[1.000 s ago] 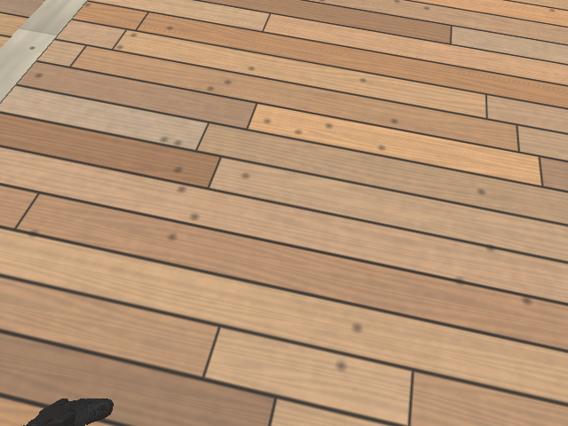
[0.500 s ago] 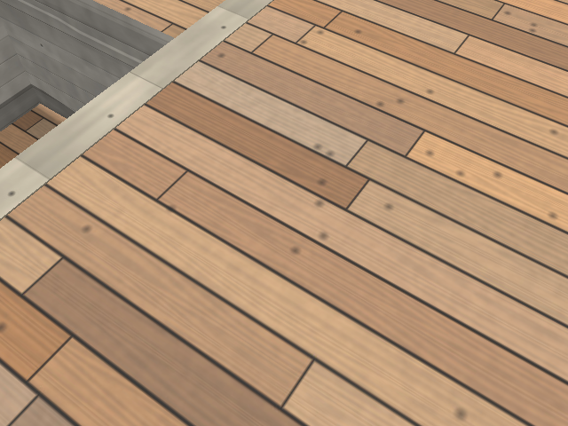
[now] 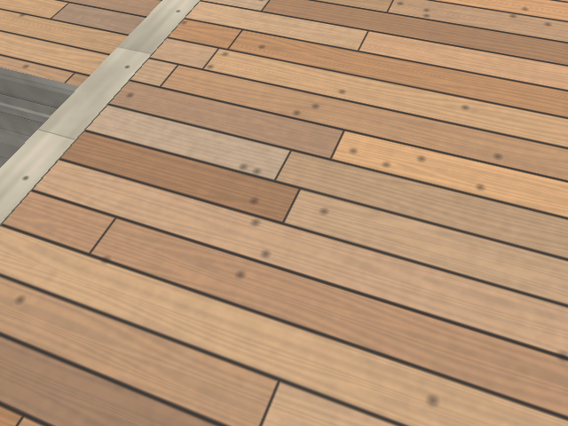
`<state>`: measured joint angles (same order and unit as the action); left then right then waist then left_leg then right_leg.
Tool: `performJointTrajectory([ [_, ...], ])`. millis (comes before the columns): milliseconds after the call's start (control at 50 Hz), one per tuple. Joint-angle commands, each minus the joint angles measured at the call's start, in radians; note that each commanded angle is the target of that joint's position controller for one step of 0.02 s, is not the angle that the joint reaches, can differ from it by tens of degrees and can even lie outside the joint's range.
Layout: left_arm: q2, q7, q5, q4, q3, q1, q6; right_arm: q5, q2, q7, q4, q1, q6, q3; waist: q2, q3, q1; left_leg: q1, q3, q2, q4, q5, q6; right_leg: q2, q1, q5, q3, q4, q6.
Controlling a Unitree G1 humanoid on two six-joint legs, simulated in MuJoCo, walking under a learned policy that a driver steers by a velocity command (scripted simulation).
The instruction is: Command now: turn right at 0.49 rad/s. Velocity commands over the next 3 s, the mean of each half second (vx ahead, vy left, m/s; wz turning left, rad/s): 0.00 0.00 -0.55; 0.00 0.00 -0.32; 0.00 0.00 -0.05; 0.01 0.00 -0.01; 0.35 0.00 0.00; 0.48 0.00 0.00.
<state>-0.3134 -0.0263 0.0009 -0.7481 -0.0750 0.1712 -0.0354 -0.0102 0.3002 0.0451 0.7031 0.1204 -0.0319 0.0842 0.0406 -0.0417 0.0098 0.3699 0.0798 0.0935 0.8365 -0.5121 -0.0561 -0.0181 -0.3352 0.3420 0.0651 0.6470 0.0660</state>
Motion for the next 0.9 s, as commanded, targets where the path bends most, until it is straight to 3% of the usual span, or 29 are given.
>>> performJointTrajectory([
  [20, -0.226, 0.001, -0.037, 0.076, -0.048, 0.095, 0.048, 0.013, 0.100, 0.005, -0.110, -0.098, 0.024, 0.022, -0.176, 0.182, 0.058, 0.342, -0.156, -0.078, 0.427, -0.164, -0.009, 0.384, 0.337, -0.776, -0.530, -0.275, 0.296],
  [60, -0.172, 0.021, 0.007, 0.091, -0.035, 0.006, 0.050, 0.005, 0.114, 0.020, -0.077, -0.075, 0.018, 0.031, -0.102, 0.126, 0.016, 0.366, -0.169, -0.049, 0.375, 0.002, -0.004, 0.295, 0.300, -0.633, -0.426, -0.266, 0.195],
  [80, -0.160, 0.031, 0.016, 0.098, -0.028, -0.017, 0.043, 0.001, 0.118, 0.023, -0.071, -0.054, 0.016, 0.036, -0.112, 0.124, -0.004, 0.318, -0.173, -0.050, 0.352, 0.057, -0.010, 0.263, 0.257, -0.614, -0.395, -0.277, 0.175],
  [180, -0.162, 0.053, 0.011, 0.122, -0.030, 0.010, 0.027, 0.009, 0.079, 0.016, -0.061, -0.030, 0.026, 0.027, -0.133, 0.140, -0.002, 0.277, -0.169, -0.091, 0.217, 0.174, -0.035, 0.211, 0.265, -0.513, -0.383, -0.298, 0.165],
  [300, -0.179, 0.057, 0.008, 0.150, -0.041, -0.003, 0.010, 0.012, 0.079, 0.003, -0.068, -0.058, 0.043, 0.025, -0.182, 0.099, 0.017, 0.183, -0.187, -0.108, -0.013, 0.192, -0.046, 0.181, 0.178, -0.253, -0.467, -0.311, 0.160],
  [420, -0.180, 0.044, 0.014, 0.179, -0.047, -0.032, -0.002, 0.021, 0.094, -0.023, -0.071, -0.033, 0.075, 0.030, -0.203, 0.128, 0.017, 0.054, -0.188, -0.139, -0.192, 0.149, -0.015, 0.170, 0.185, -0.387, -0.583, -0.247, 0.158],
  [460, -0.173, 0.046, 0.025, 0.190, -0.045, -0.058, -0.009, 0.023, 0.095, -0.033, -0.059, 0.014, 0.084, 0.033, -0.201, 0.139, -0.016, -0.042, -0.175, -0.143, -0.356, 0.235, 0.005, 0.141, 0.180, -0.432, -0.597, -0.205, 0.130],
  [480, -0.163, 0.051, 0.032, 0.196, -0.043, -0.069, -0.013, 0.020, 0.102, -0.036, -0.047, 0.047, 0.087, 0.038, -0.189, 0.142, -0.037, -0.134, -0.170, -0.124, -0.473, 0.356, 0.022, 0.110, 0.141, -0.381, -0.582, -0.176, 0.095],
  [500, -0.126, 0.053, 0.026, 0.201, -0.032, -0.038, -0.012, 0.008, 0.151, -0.032, -0.048, 0.069, 0.084, 0.050, -0.108, 0.169, -0.024, -0.258, -0.263, 0.007, -0.500, 0.443, 0.071, 0.058, 0.049, -0.191, -0.526, -0.085, 0.042],
  [520, -0.082, 0.047, 0.019, 0.206, -0.022, 0.033, -0.005, -0.010, 0.230, -0.024, -0.066, 0.021, 0.071, 0.061, 0.168, 0.149, 0.052, -0.331, -0.480, 0.205, -0.502, 0.691, 0.198, -0.105, -0.137, 0.188, -0.325, 0.114, -0.025],
  [540, -0.163, 0.046, 0.014, 0.207, -0.048, 0.022, 0.005, -0.035, 0.197, -0.028, -0.069, 0.038, 0.071, 0.056, 0.217, 0.131, 0.015, -0.277, -0.599, 0.321, -0.518, 0.761, 0.332, -0.106, -0.238, 0.341, -0.238, 0.353, -0.078],
  [560, -0.215, 0.045, 0.015, 0.189, -0.068, 0.040, 0.005, -0.025, 0.149, -0.025, -0.084, 0.009, 0.072, 0.040, 0.130, 0.119, 0.025, -0.254, -0.527, 0.301, -0.507, 0.724, 0.335, -0.054, -0.249, 0.276, -0.237, 0.488, -0.105],
  [600, -0.180, 0.049, 0.016, 0.155, -0.067, 0.051, -0.013, 0.000, 0.100, -0.018, -0.093, -0.038, 0.065, 0.023, 0.076, 0.087, 0.027, -0.236, -0.363, 0.177, -0.490, 0.623, 0.259, -0.036, -0.265, 0.159, -0.216, 0.570, -0.143],
  [640, -0.120, 0.044, 0.019, 0.164, -0.048, 0.032, -0.020, 0.004, 0.106, -0.013, -0.084, -0.019, 0.057, 0.017, 0.089, 0.072, 0.008, -0.228, -0.287, 0.136, -0.494, 0.673, 0.264, -0.039, -0.261, 0.110, -0.183, 0.560, -0.163],
  [680, -0.089, 0.044, 0.022, 0.183, -0.034, -0.007, -0.016, -0.003, 0.115, -0.011, -0.073, 0.014, 0.048, 0.019, 0.118, 0.090, -0.018, -0.278, -0.258, 0.131, -0.489, 0.698, 0.278, -0.031, -0.248, 0.104, -0.154, 0.449, -0.172],
  [740, -0.054, 0.039, 0.009, 0.195, -0.013, -0.033, -0.011, 0.003, 0.140, -0.017, -0.070, 0.006, 0.039, 0.023, 0.144, 0.122, -0.032, -0.276, -0.228, 0.140, -0.471, 0.712, 0.283, 0.005, -0.121, 0.131, -0.112, 0.233, -0.165],
  [800, -0.066, 0.033, 0.012, 0.188, -0.013, -0.020, -0.011, 0.016, 0.156, -0.028, -0.056, 0.018, 0.034, 0.023, 0.163, 0.125, -0.038, -0.252, -0.239, 0.154, -0.454, 0.702, 0.285, 0.003, -0.003, 0.079, -0.064, 0.035, -0.146],
  [840, -0.057, 0.028, 0.009, 0.156, -0.013, 0.046, -0.009, 0.033, 0.138, -0.032, -0.046, 0.007, 0.033, 0.010, 0.139, 0.115, 0.005, -0.198, -0.218, 0.131, -0.410, 0.650, 0.243, -0.014, 0.143, -0.133, -0.034, -0.238, -0.106],
  [860, -0.075, 0.030, 0.002, 0.158, -0.014, 0.049, -0.008, 0.032, 0.110, -0.034, -0.024, 0.059, 0.041, -0.001, 0.101, 0.117, 0.001, -0.138, -0.202, 0.108, -0.394, 0.569, 0.180, 0.010, 0.249, -0.245, -0.081, -0.327, -0.076],
  [880, -0.136, 0.040, -0.005, 0.171, -0.021, 0.069, -0.007, -0.003, 0.066, -0.041, -0.026, 0.090, 0.052, -0.019, -0.058, 0.171, -0.026, -0.045, -0.133, 0.039, -0.276, 0.379, 0.091, 0.166, 0.383, -0.497, -0.265, -0.308, -0.033],
  [900, -0.149, 0.040, -0.025, 0.178, -0.013, -0.009, -0.007, -0.022, 0.017, -0.043, -0.036, 0.112, 0.062, -0.035, -0.254, 0.149, -0.083, -0.021, -0.069, -0.027, -0.292, 0.120, 0.023, 0.286, 0.264, -0.530, -0.363, -0.272, 0.085],
])
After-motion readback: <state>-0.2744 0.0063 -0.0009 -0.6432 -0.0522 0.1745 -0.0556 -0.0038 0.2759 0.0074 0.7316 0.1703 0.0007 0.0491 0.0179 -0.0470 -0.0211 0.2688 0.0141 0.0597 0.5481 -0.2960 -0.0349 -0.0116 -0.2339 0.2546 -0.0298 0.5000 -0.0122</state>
